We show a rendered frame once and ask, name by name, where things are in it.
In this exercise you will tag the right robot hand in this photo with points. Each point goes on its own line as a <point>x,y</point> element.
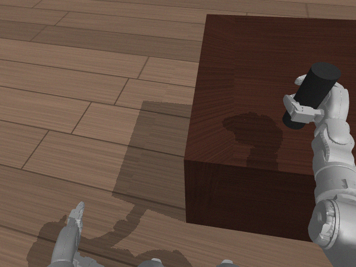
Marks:
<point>334,105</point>

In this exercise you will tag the right robot arm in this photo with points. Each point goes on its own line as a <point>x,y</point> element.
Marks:
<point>333,222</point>

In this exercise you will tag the can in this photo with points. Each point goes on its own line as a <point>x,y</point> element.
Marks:
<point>318,82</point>

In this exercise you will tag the left robot hand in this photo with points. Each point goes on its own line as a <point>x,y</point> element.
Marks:
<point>66,247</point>

